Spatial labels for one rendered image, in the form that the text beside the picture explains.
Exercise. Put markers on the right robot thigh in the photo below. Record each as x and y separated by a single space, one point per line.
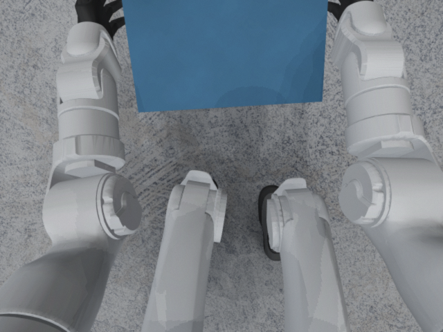
313 292

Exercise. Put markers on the right robot upper arm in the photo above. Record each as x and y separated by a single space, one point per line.
398 202

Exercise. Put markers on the left robot thigh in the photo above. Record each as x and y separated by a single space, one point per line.
178 294

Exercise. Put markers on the robot left hand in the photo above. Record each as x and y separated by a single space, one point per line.
95 11

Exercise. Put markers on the left robot forearm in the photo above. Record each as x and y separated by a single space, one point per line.
87 107

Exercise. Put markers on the right robot forearm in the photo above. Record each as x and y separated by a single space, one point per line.
375 87

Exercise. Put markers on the left robot upper arm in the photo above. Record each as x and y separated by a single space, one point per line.
88 220

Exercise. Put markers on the robot right hand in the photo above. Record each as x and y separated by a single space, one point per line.
337 10

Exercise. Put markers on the carton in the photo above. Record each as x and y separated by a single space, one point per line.
202 54

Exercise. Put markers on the robot thigh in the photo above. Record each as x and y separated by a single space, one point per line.
313 292
178 294

